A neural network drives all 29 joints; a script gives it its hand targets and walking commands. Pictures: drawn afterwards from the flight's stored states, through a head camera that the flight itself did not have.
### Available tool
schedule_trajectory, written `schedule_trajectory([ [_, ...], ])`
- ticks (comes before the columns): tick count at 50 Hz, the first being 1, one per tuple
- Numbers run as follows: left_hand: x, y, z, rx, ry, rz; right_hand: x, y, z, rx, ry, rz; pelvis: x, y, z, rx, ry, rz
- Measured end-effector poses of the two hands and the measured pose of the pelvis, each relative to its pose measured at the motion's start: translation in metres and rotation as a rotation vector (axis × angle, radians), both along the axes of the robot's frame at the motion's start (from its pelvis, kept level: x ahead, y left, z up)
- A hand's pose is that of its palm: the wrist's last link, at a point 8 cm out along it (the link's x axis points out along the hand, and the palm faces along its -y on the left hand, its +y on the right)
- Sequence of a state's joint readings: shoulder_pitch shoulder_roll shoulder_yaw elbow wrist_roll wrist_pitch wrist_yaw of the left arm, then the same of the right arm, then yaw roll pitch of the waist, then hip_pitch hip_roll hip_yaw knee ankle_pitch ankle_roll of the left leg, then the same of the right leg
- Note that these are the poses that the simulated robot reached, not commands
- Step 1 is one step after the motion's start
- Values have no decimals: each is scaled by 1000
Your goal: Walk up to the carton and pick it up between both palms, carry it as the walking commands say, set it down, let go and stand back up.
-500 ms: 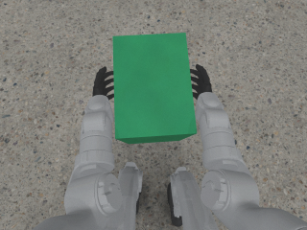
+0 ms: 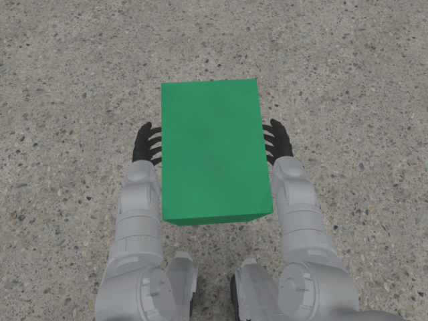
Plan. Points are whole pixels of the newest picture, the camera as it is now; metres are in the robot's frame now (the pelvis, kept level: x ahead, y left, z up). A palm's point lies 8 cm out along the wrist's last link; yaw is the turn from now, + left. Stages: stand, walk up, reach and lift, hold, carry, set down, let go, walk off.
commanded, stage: reach and lift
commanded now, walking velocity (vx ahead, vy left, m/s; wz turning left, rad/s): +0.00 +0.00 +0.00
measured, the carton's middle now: (212, 163) +0.42 +0.02 -0.10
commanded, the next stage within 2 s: none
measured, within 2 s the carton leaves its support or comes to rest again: neither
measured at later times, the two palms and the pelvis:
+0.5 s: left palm (132, 160) +0.37 +0.16 +0.03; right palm (293, 156) +0.38 -0.11 +0.04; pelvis +0.01 +0.00 +0.06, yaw +0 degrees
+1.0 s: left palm (118, 148) +0.36 +0.15 +0.11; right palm (311, 146) +0.36 -0.11 +0.11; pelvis +0.03 +0.01 +0.09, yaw +0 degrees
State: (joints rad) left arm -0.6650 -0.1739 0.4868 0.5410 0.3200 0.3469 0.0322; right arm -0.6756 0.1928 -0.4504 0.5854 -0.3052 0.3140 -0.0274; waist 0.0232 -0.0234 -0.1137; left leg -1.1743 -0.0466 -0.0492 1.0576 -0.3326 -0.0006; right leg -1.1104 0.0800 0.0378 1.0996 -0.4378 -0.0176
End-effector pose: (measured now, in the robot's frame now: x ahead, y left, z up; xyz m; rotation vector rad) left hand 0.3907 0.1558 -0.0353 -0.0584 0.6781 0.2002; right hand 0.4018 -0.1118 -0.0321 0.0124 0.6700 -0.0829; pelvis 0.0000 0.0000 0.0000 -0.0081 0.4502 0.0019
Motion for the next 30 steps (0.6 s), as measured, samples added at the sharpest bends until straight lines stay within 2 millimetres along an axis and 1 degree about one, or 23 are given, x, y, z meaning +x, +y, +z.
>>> schedule_trajectory([
  [17,-18,0,48,9,-1,-5,-18,0,47,-4,0,7,9,2,42,3,-118,2],
  [30,-27,0,84,18,-11,-14,-28,0,82,-7,-9,12,20,6,67,4,-225,2],
])
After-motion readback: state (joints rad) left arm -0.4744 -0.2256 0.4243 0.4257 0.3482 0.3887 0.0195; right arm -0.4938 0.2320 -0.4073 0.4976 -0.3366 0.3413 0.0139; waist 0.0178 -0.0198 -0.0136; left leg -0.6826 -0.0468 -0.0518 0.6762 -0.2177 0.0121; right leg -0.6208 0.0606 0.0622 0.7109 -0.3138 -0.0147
